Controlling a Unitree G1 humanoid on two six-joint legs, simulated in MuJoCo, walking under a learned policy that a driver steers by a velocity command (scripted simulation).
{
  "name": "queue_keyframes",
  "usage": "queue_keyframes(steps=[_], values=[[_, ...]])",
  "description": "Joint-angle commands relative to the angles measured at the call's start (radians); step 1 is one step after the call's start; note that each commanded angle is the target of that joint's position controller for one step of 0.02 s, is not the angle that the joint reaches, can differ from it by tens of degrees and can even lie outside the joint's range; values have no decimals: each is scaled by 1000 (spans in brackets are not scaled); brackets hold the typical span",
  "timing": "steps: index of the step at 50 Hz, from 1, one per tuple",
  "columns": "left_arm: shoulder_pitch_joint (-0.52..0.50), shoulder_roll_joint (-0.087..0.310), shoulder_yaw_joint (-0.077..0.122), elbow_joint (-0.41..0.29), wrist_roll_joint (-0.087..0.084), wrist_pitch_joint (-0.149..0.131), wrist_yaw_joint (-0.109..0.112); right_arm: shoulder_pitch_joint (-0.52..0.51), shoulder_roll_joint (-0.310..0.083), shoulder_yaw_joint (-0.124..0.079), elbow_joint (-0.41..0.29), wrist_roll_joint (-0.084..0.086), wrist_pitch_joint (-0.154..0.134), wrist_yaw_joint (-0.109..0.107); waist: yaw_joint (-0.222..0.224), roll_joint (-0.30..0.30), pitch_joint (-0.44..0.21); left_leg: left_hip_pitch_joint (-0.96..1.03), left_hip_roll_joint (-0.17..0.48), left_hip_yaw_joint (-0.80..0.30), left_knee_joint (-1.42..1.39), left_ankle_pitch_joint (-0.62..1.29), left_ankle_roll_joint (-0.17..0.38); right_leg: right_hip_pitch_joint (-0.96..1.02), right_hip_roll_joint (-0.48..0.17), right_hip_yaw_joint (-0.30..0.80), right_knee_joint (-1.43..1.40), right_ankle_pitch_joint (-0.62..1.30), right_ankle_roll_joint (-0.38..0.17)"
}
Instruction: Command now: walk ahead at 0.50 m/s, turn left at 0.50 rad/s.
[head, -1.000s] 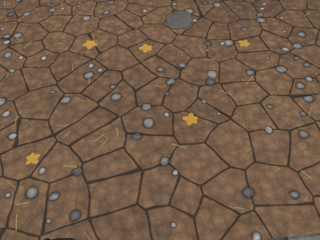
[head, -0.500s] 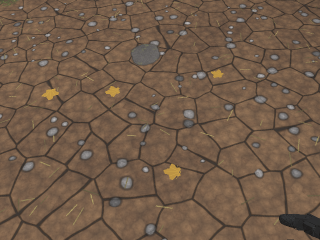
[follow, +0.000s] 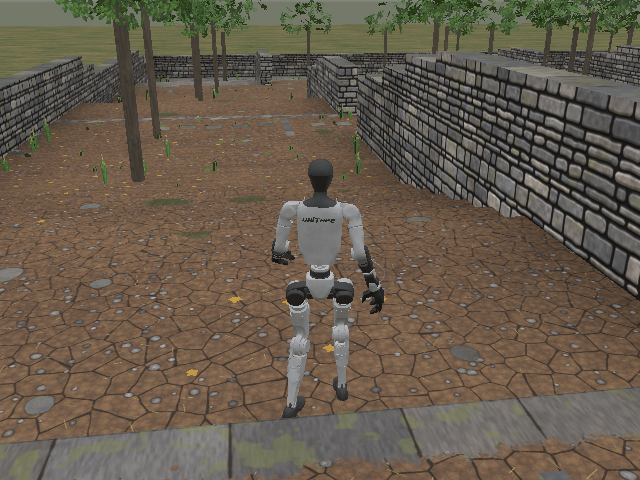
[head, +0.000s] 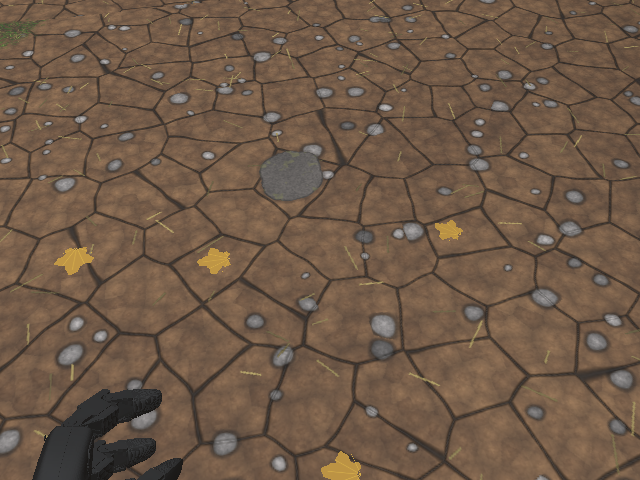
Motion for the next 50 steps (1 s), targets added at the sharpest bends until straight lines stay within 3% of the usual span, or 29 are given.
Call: queue_keyframes(steps=[1,2,3,4,7,12,16,20,22,23,24,25,26,27,28,29,30,32,34,37,40,45,48,49,50], values=[[383,278,93,41,17,6,-3,45,-35,6,-139,26,-28,-1,140,-383,-207,-643,20,102,519,-215,4,700,-496,736,-184,-374,-258],[332,196,79,33,2,3,-12,1,-125,-13,-112,26,-24,-8,146,-228,-67,-725,103,117,624,-120,-16,597,-458,714,-225,-504,-243],[294,145,65,35,-1,3,-13,-91,-151,-22,-119,9,-17,-7,157,-144,33,-733,128,140,643,-23,-19,495,-401,536,-228,-409,-207],[246,123,55,31,7,4,-17,-110,-133,-23,-111,-2,-11,-4,133,-77,55,-682,158,161,630,51,-27,409,-348,406,-244,-265,-185],[199,99,47,57,16,-2,-18,-145,-92,-21,-133,-3,-4,13,102,-121,54,-605,214,205,581,157,-41,295,-276,185,-300,-34,-173],[233,149,62,114,13,-4,-15,-243,-62,-6,-181,-4,-4,34,114,-67,43,-639,229,222,393,335,-63,322,-284,5,-325,183,-194],[273,187,68,151,1,8,-7,-371,-50,8,-221,-6,-11,60,158,-56,68,-571,212,289,182,479,-43,333,-280,-114,-325,196,-166],[346,217,72,199,-21,26,-11,-456,-56,12,-273,-2,-13,76,166,-58,95,-528,176,333,66,358,12,420,-323,-144,-283,292,-152],[346,250,76,211,-27,37,-9,-405,-93,-5,-275,-10,-14,77,112,-90,47,-388,113,386,27,256,56,450,-327,-175,-161,626,-136],[337,257,73,214,-28,43,-6,-282,-131,-27,-245,-11,-13,72,34,-86,-26,-201,73,411,-33,296,86,425,-305,-213,-8,764,-114],[350,239,62,213,-20,42,0,-129,-189,-56,-203,-9,-8,58,-38,-70,-113,74,77,373,-41,361,114,283,-271,-247,198,704,-79],[417,141,22,165,15,26,-8,-8,-316,-83,-187,-21,-5,41,-30,140,-271,505,363,-64,-16,377,253,-124,-166,-258,611,150,-15],[446,120,5,183,8,0,-21,16,-294,-68,-186,-7,-10,42,-17,202,-447,598,523,-473,-193,278,368,-286,-42,-71,835,-477,2],[336,213,36,162,-37,-12,-29,-11,-226,-45,-179,-17,-15,49,-47,107,-331,511,481,-335,-221,247,308,-374,-96,3,885,-429,-12],[256,202,30,133,-46,-16,-26,-75,-196,-34,-175,-15,-20,49,-23,96,-183,350,433,-177,-234,303,267,-399,-134,-23,835,-351,-23],[234,188,29,136,-26,-13,-17,-144,-161,-22,-173,-15,-24,49,19,44,-94,198,388,-67,-256,384,237,-366,-171,-35,754,-278,-20],[247,188,35,145,-10,-3,-13,-192,-129,-11,-178,-24,-30,51,59,61,-54,82,351,6,-288,460,222,-296,-195,-30,695,-229,-16],[305,153,31,166,-5,22,-14,-227,-117,-10,-177,-29,-43,52,107,76,-43,-30,328,59,-356,493,230,-205,-204,-30,655,-168,0],[292,133,28,162,2,39,-10,-224,-132,-14,-156,-25,-57,50,120,60,-14,-73,325,113,-398,536,240,-221,-203,-35,593,-105,21],[189,119,22,131,9,38,-11,-189,-142,-15,-121,-24,-59,36,94,46,29,-56,302,180,-419,563,218,-281,-200,-34,420,66,36],[85,94,9,108,2,24,-27,-150,-158,-17,-94,-19,-52,27,52,48,58,-50,277,233,-429,499,182,-240,-165,-59,211,229,24],[-39,110,6,60,-8,11,-55,-64,-186,-25,-32,-6,-38,22,12,49,97,96,346,201,-384,465,172,-263,-128,-59,60,198,-15],[-5,135,13,58,-5,6,-65,-64,-201,-31,-12,-3,-23,14,48,71,68,184,373,191,-300,625,142,-199,-100,-75,18,75,-57],[60,155,23,73,-3,5,-63,-81,-209,-32,-12,-4,-18,12,88,82,25,187,354,207,-221,789,126,-92,-68,-106,3,51,-77],[198,193,44,114,0,5,-55,-89,-193,-24,-14,-10,-12,10,157,67,-68,150,301,248,-54,903,100,109,-45,-130,-5,75,-107]])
